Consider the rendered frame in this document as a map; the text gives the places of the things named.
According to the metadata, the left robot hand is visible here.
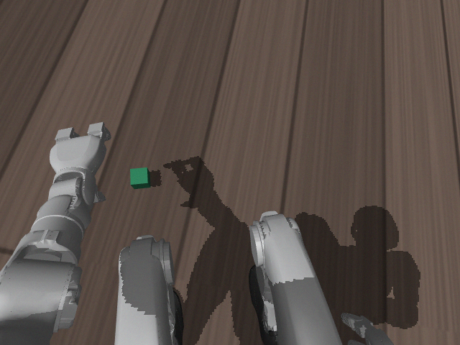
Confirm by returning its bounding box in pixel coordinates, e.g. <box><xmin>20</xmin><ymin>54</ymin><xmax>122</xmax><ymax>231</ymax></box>
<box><xmin>50</xmin><ymin>122</ymin><xmax>111</xmax><ymax>203</ymax></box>

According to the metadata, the right robot hand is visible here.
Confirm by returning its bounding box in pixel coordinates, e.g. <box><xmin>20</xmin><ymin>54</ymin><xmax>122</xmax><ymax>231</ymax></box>
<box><xmin>341</xmin><ymin>313</ymin><xmax>394</xmax><ymax>345</ymax></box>

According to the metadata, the left robot arm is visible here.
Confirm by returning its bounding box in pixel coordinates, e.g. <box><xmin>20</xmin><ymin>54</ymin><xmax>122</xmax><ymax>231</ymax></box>
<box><xmin>0</xmin><ymin>167</ymin><xmax>96</xmax><ymax>345</ymax></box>

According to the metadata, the right robot foot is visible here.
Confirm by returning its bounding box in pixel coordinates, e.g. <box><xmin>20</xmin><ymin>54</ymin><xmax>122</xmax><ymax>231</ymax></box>
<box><xmin>249</xmin><ymin>265</ymin><xmax>279</xmax><ymax>345</ymax></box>

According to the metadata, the cube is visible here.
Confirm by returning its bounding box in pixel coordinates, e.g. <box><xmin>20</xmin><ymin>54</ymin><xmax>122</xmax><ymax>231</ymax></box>
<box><xmin>130</xmin><ymin>167</ymin><xmax>150</xmax><ymax>189</ymax></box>

